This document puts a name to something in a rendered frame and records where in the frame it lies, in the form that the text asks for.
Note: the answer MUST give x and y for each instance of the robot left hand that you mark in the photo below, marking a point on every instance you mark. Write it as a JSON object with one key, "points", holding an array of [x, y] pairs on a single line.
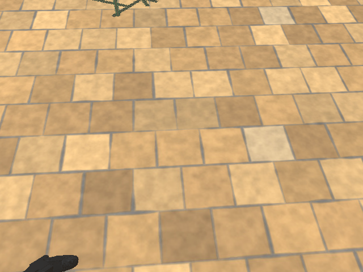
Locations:
{"points": [[53, 264]]}

